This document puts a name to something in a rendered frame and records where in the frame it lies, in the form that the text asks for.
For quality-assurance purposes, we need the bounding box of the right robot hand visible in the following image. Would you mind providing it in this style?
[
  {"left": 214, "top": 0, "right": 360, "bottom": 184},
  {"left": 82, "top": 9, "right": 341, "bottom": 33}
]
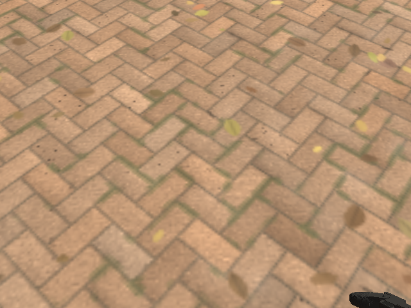
[{"left": 349, "top": 292, "right": 411, "bottom": 308}]

